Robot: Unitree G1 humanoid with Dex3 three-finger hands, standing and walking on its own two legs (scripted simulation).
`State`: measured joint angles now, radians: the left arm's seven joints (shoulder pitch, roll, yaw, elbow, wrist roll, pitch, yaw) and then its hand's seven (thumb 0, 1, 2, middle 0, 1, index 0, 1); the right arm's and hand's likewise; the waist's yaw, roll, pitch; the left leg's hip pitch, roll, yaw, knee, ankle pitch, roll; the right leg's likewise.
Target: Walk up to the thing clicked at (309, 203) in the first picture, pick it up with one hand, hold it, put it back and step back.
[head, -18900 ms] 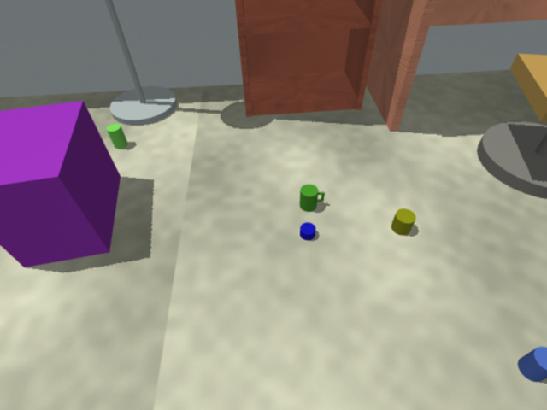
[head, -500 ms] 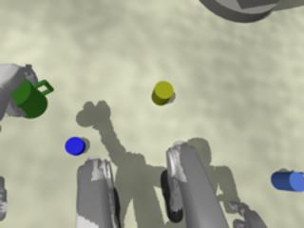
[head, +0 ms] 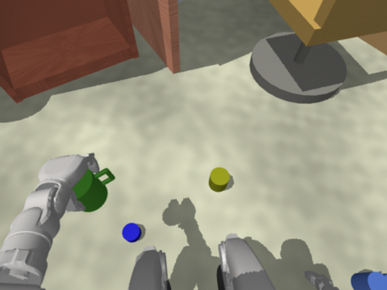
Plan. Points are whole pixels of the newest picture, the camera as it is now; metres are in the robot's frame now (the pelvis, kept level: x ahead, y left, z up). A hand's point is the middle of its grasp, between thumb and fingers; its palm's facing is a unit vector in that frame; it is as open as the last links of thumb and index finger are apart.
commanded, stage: lift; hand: left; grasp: from above
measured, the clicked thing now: (89, 185) +0.41 +0.24 -0.11
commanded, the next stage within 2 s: hold in 0.54 s
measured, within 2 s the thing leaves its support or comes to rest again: neither
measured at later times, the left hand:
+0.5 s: hand (63, 168) +0.39 +0.24 +0.03, palm faces -0.45 -0.07 -0.89, open 10.6 cm
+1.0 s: hand (56, 154) +0.39 +0.23 +0.07, palm faces -0.46 -0.05 -0.89, open 10.6 cm
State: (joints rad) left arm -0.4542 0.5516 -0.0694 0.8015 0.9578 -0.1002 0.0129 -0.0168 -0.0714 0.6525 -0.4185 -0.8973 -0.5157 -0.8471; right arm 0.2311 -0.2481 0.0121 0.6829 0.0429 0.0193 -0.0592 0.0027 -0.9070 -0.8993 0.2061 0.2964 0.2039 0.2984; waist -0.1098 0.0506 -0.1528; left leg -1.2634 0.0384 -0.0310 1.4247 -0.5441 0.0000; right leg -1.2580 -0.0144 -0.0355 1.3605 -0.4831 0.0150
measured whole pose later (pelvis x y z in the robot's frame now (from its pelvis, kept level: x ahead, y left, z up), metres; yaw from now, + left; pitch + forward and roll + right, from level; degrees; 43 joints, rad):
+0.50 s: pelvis +0.04 +0.00 +0.10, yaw +0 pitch +13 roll -1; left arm -0.41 0.43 -0.15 0.89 0.98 -0.02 0.10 -0.02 -0.07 0.66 -0.40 -0.93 -0.50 -0.88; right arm 0.28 -0.25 -0.03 0.75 0.05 -0.03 -0.06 0.00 -0.91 -0.90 0.20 0.30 0.20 0.30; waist -0.08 0.04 -0.10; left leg -0.76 0.04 0.01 0.96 -0.43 0.00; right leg -0.76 -0.01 -0.01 0.90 -0.36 0.02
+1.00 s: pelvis +0.07 +0.00 +0.13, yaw -1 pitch +8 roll -1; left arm -0.32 0.41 -0.18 0.76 1.00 0.00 0.02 -0.01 -0.11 0.68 -0.44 -0.90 -0.55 -0.84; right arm 0.25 -0.25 -0.05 0.72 0.06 0.02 -0.05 0.01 -0.90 -0.89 0.21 0.30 0.20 0.30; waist -0.03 0.05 -0.09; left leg -0.50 0.03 0.03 0.73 -0.38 0.00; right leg -0.52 -0.01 0.01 0.69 -0.32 0.02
